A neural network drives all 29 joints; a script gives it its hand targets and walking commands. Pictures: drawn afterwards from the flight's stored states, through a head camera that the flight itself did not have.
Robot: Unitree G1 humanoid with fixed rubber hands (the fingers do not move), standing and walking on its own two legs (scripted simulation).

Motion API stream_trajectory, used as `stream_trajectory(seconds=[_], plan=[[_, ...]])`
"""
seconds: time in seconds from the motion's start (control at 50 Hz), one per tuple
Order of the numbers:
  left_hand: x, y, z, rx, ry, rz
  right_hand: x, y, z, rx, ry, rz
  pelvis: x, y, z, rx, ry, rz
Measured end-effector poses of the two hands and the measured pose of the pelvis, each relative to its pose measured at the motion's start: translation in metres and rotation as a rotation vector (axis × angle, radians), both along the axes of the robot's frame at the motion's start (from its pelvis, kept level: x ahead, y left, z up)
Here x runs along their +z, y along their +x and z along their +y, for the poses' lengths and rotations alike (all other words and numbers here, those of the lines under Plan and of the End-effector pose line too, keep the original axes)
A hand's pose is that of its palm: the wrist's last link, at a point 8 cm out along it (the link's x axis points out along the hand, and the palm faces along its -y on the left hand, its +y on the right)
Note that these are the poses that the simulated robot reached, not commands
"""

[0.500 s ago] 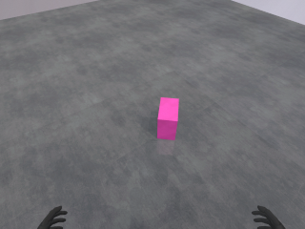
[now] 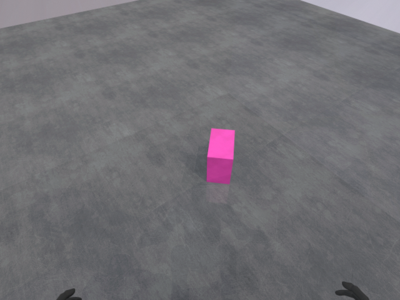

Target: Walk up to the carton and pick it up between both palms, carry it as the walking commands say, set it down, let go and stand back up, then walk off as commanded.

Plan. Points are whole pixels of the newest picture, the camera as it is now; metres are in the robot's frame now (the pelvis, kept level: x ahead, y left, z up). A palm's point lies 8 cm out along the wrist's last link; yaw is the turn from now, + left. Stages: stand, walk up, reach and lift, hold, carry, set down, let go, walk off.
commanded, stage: stand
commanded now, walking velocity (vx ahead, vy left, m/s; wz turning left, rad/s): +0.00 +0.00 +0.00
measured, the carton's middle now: (220, 156) +1.02 -0.11 -0.66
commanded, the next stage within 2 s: walk up in 0.02 s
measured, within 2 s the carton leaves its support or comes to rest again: neither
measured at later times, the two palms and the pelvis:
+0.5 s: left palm (63, 285) +0.18 +0.30 -0.08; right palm out of the picture +0.05 -0.40 -0.09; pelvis +0.04 -0.03 -0.01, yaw -4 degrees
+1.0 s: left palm (85, 235) +0.29 +0.29 -0.08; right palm (377, 229) +0.29 -0.40 -0.08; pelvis +0.21 -0.06 -0.01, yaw -7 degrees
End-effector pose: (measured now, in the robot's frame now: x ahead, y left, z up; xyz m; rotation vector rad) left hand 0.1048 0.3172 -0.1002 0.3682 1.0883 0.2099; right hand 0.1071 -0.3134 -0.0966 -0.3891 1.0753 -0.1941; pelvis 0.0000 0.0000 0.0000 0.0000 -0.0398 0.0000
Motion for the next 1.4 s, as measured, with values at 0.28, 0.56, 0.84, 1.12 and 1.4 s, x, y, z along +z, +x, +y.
stream_trajectory(seconds=[0.28, 0.56, 0.84, 1.12, 1.4], plan=[[-0.001, -0.003, 0.000, -0.001, -0.004, 0.023, 0.000, -0.006, -0.006, -0.019, -0.002, 0.020, 0.001, 0.003, -0.001, -0.010, 0.002, 0.005], [0.023, 0.099, -0.030, -0.170, 0.077, -0.074, -0.003, -0.044, -0.108, -0.159, -0.078, 0.048, -0.017, 0.059, -0.054, -0.088, 0.015, -0.002], [0.031, 0.113, -0.053, -0.097, 0.096, -0.025, -0.002, 0.083, -0.104, -0.063, 0.026, -0.009, -0.006, 0.141, -0.078, -0.122, -0.002, -0.011], [-0.004, 0.253, -0.026, -0.162, 0.034, -0.028, 0.030, 0.232, -0.068, -0.023, -0.076, -0.163, -0.017, 0.259, -0.037, -0.120, -0.009, 0.004], [0.015, 0.408, -0.059, -0.278, 0.037, -0.097, 0.004, 0.238, -0.078, -0.155, -0.024, 0.002, -0.017, 0.359, -0.049, -0.138, 0.001, 0.012]])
